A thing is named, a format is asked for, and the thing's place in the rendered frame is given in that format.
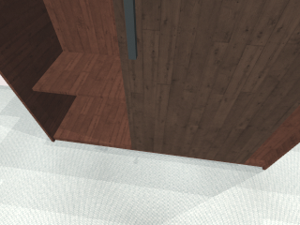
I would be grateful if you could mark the handle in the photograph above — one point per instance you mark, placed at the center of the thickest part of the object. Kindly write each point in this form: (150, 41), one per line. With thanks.
(131, 29)

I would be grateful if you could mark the wardrobe door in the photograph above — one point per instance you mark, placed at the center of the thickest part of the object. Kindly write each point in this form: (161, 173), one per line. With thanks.
(213, 79)
(282, 134)

